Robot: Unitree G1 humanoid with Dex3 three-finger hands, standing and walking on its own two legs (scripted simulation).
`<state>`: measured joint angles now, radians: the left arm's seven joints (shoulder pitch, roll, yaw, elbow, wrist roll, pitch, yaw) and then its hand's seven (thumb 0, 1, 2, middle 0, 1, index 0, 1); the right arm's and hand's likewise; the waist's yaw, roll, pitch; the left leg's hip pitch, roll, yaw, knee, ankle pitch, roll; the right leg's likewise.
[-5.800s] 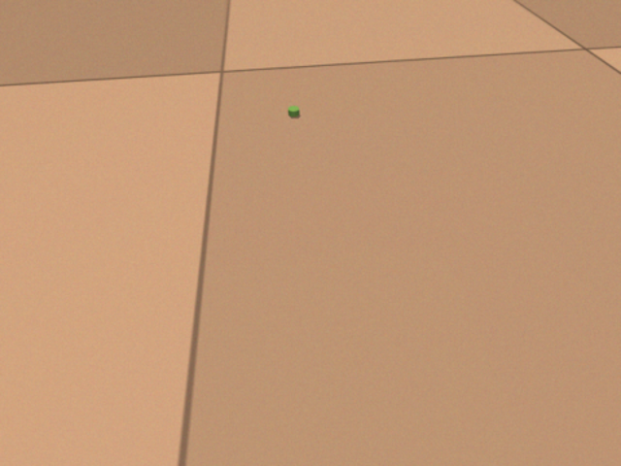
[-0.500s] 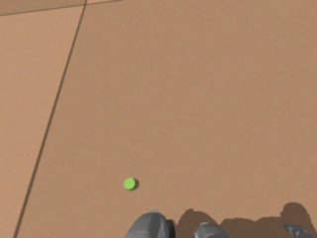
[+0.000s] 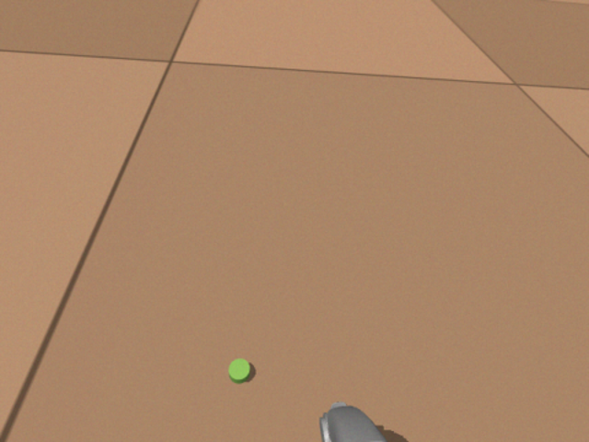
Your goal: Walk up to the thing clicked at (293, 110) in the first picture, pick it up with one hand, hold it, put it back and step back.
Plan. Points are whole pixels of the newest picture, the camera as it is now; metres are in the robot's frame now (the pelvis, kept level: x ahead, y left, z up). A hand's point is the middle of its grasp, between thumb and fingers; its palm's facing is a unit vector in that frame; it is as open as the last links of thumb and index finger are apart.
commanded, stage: walk up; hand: left
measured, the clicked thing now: (239, 371) +0.51 +0.13 -0.74
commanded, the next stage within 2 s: none
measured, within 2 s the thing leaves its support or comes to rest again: neither
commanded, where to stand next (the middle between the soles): +0.11 -0.10 m, yaw -4 degrees
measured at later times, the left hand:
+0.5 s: hand (167, 412) +0.22 +0.20 -0.14, palm faces -0.11 -0.92 -0.37, open 7.4 cm
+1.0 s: hand out of the picture +0.13 +0.18 -0.16, palm faces -0.11 -0.91 -0.39, open 7.4 cm
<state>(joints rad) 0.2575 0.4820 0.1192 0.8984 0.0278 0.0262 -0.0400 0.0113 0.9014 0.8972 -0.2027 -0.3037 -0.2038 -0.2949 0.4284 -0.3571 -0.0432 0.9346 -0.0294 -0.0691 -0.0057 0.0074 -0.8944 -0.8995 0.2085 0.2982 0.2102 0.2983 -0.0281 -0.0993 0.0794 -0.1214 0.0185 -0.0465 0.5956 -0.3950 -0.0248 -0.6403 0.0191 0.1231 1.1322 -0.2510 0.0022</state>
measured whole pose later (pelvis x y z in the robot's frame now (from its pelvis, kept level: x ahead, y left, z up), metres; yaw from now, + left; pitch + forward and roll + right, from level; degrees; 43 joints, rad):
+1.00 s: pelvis +0.04 -0.07 -0.01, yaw -5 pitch -3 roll +0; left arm 0.17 0.35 0.02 1.02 0.01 0.00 0.01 0.01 0.90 0.90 -0.21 -0.30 -0.21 -0.30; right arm 0.09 -0.41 -0.04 0.96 0.00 0.01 0.00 0.01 -0.90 -0.90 0.20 0.30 0.20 0.30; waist 0.00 0.03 0.15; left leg -0.35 0.02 -0.03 0.65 -0.23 -0.01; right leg -0.26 -0.02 0.00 0.71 -0.39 0.00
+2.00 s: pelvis +0.06 -0.06 +0.02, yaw -4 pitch -2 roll -1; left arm 0.07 0.34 0.02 1.14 0.00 -0.02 0.00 0.01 0.90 0.90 -0.20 -0.30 -0.21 -0.30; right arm 0.03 -0.34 -0.01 1.12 -0.01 0.00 0.02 0.01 -0.90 -0.90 0.20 0.30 0.20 0.30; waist 0.00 0.02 0.06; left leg -0.22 0.01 -0.06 0.38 -0.13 -0.02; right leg -0.08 -0.02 -0.03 0.36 -0.24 0.02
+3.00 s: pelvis +0.03 -0.01 +0.01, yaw -3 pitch -2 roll +0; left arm 0.13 0.40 0.06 1.00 0.03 0.03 -0.01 0.01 0.90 0.90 -0.20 -0.30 -0.20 -0.29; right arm 0.24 -0.33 -0.04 1.00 -0.04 -0.04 0.01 0.01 -0.90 -0.90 0.20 0.30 0.21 0.30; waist -0.03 -0.06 0.10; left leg -0.19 -0.02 -0.01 0.52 -0.30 0.03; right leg -0.37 0.01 0.09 0.86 -0.48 -0.01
